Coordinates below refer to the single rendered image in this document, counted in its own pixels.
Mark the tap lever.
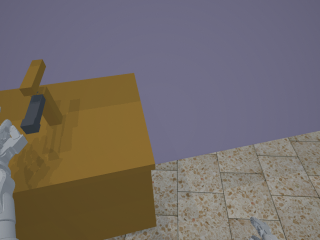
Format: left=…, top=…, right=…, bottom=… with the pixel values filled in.
left=20, top=91, right=46, bottom=135

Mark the right robot hand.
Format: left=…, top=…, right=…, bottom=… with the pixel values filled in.
left=249, top=216, right=278, bottom=240

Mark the left robot hand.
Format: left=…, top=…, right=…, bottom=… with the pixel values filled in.
left=0, top=107, right=28, bottom=166

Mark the left robot forearm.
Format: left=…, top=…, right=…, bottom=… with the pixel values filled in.
left=0, top=161, right=19, bottom=240

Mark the counter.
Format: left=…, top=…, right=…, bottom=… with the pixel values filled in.
left=0, top=59, right=157, bottom=240

